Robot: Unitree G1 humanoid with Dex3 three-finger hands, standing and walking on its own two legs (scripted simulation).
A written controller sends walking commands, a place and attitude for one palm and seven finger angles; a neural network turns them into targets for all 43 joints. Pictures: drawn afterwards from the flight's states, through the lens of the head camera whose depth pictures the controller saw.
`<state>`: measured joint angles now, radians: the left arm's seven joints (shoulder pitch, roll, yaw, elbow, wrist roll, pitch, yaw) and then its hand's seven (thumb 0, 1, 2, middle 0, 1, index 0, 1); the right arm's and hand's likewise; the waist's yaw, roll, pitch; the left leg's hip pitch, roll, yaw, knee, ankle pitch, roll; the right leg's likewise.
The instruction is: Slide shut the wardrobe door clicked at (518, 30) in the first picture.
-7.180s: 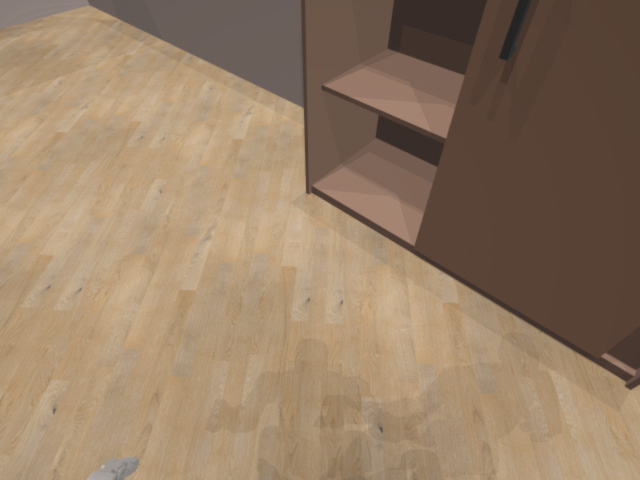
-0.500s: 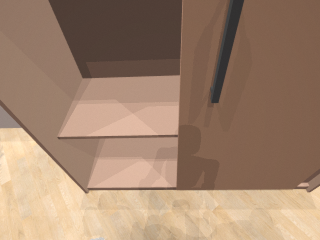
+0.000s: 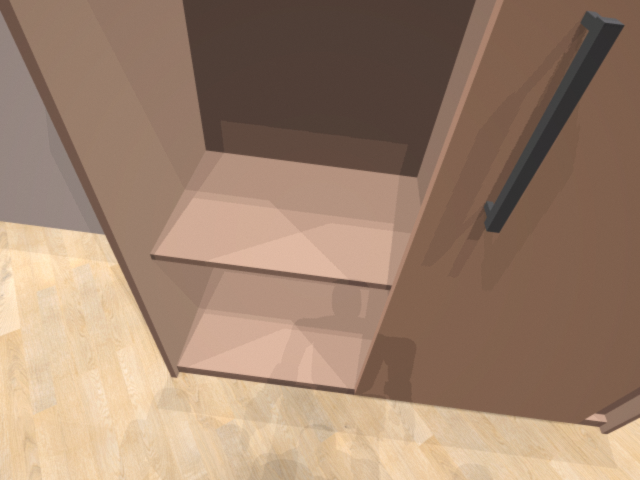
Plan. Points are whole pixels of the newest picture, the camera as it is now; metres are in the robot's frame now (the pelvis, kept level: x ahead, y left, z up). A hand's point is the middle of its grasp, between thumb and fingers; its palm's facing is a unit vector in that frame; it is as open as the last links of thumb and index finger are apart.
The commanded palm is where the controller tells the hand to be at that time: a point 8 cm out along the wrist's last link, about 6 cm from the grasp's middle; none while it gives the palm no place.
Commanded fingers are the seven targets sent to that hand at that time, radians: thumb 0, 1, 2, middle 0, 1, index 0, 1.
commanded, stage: come to a stop and stand still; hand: right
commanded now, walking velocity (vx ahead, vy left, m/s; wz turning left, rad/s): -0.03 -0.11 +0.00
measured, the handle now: (534, 139) +0.49 -0.23 +0.22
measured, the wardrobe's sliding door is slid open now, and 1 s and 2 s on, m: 0.57 0.57 0.57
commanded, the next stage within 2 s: look again from close up in 1.54 s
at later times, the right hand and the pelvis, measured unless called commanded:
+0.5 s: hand out of the picture -0.01 -0.24 -0.18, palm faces +0.02 +0.97 -0.24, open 7.3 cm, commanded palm none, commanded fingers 0.00 -0.90 -0.90 0.20 0.30 0.20 0.30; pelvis -0.02 -0.05 -0.01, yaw +0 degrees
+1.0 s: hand out of the picture +0.01 -0.19 -0.18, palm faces +0.01 +0.98 -0.21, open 7.3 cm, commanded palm none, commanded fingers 0.00 -0.90 -0.90 0.20 0.30 0.20 0.30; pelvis +0.00 -0.01 -0.01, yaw +0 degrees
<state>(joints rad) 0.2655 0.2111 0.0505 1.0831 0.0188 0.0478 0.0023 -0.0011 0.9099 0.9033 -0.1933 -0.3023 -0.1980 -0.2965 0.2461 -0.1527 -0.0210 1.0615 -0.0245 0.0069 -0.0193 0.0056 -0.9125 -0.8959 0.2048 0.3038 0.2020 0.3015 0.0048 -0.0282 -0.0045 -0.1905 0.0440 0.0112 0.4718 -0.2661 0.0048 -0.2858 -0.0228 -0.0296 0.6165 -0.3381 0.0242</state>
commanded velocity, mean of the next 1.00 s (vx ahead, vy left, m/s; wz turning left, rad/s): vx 0.00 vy -0.01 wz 0.00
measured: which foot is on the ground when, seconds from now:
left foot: down 0.00-1.00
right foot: up 0.00-0.12, down 0.14-1.00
